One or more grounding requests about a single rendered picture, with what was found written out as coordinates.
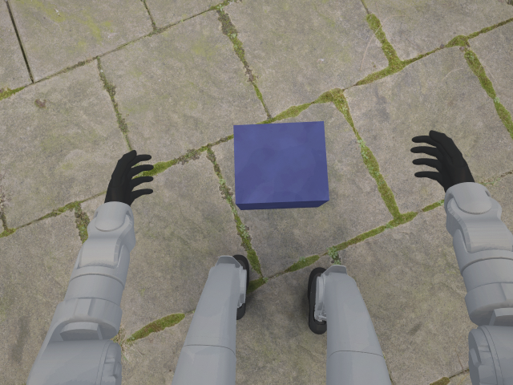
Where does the robot left forearm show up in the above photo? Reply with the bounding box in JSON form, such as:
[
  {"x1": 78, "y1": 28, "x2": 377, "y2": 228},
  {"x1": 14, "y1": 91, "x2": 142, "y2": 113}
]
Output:
[{"x1": 26, "y1": 201, "x2": 136, "y2": 385}]

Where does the left robot foot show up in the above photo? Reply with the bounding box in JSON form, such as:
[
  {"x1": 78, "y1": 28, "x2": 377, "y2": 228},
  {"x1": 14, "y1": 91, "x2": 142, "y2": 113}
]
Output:
[{"x1": 233, "y1": 255, "x2": 249, "y2": 320}]

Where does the right robot upper arm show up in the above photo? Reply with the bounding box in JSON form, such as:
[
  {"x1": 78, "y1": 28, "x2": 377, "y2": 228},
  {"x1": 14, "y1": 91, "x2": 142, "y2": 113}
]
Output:
[{"x1": 468, "y1": 325, "x2": 513, "y2": 385}]

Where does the robot right forearm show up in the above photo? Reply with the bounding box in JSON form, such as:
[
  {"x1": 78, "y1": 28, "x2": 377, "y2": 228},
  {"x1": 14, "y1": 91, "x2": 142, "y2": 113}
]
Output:
[{"x1": 444, "y1": 182, "x2": 513, "y2": 326}]

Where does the robot right thigh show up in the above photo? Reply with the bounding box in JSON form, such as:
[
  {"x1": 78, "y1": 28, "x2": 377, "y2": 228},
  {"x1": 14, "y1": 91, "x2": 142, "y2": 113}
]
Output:
[{"x1": 316, "y1": 272, "x2": 392, "y2": 385}]

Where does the left robot upper arm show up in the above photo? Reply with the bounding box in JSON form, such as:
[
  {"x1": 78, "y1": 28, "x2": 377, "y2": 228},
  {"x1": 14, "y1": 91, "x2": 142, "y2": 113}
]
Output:
[{"x1": 32, "y1": 339, "x2": 122, "y2": 385}]

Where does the left robot hand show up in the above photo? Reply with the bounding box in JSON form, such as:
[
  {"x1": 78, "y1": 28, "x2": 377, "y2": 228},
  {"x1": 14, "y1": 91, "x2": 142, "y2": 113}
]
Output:
[{"x1": 104, "y1": 150, "x2": 154, "y2": 207}]

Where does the carton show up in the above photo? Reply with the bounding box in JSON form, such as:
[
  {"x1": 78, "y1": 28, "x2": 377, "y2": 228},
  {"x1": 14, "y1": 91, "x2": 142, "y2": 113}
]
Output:
[{"x1": 233, "y1": 121, "x2": 329, "y2": 210}]

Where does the right robot hand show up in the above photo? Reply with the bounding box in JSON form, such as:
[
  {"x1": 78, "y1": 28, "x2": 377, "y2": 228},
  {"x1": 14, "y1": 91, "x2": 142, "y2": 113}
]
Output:
[{"x1": 410, "y1": 130, "x2": 475, "y2": 192}]

